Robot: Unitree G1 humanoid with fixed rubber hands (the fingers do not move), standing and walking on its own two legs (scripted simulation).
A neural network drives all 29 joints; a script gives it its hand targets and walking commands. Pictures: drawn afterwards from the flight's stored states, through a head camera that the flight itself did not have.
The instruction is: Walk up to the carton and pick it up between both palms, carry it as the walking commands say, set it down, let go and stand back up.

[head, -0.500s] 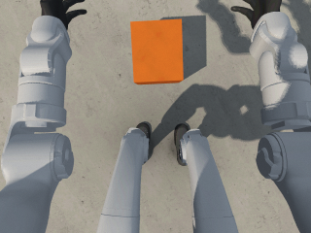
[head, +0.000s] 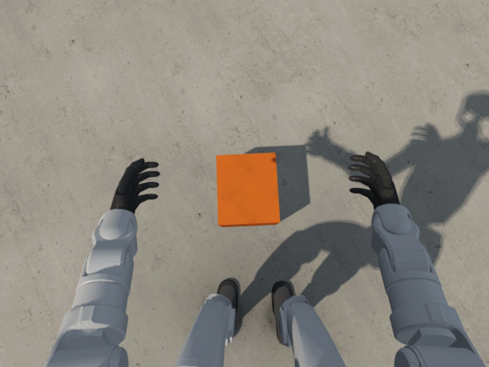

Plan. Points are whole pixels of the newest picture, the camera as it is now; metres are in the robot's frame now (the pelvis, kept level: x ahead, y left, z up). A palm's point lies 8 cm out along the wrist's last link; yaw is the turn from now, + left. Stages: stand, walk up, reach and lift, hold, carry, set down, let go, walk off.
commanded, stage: let go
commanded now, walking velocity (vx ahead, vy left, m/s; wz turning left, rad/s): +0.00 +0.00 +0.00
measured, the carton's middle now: (247, 192) +0.46 +0.03 -0.64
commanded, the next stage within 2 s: stand in 0.92 s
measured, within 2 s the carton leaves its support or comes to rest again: neither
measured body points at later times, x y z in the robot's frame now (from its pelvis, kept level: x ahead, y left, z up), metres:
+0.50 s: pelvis +0.05 -0.01 +0.05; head +0.12 -0.03 +0.50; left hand +0.23 +0.22 -0.03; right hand +0.22 -0.25 -0.04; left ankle +0.02 +0.10 -0.69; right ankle +0.02 -0.10 -0.69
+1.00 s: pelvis +0.03 +0.00 +0.04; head +0.03 +0.00 +0.49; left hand +0.20 +0.25 -0.03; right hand +0.19 -0.24 -0.04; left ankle +0.02 +0.10 -0.69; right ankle +0.02 -0.10 -0.69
